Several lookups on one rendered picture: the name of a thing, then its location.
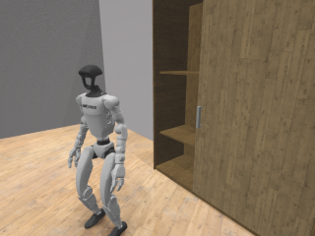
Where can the robot right thigh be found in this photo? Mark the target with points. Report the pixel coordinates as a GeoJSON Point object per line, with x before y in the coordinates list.
{"type": "Point", "coordinates": [84, 170]}

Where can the right robot upper arm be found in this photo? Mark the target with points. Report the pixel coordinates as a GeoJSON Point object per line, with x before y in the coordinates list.
{"type": "Point", "coordinates": [79, 101]}

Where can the left robot hand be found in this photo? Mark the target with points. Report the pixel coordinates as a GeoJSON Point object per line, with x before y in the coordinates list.
{"type": "Point", "coordinates": [117, 172]}

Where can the left robot upper arm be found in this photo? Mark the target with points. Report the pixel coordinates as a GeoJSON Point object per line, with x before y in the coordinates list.
{"type": "Point", "coordinates": [112, 103]}

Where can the handle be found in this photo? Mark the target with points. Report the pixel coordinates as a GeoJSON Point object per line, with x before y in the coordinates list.
{"type": "Point", "coordinates": [198, 117]}

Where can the left robot forearm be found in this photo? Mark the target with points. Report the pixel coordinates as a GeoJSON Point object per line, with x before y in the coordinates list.
{"type": "Point", "coordinates": [121, 145]}

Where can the humanoid robot head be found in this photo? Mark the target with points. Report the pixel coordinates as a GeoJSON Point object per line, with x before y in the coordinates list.
{"type": "Point", "coordinates": [91, 71]}

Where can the right robot forearm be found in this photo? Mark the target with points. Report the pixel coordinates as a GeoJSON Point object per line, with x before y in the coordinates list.
{"type": "Point", "coordinates": [81, 135]}

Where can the right robot hand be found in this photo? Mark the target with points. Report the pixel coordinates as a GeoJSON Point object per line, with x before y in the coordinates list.
{"type": "Point", "coordinates": [75, 151]}

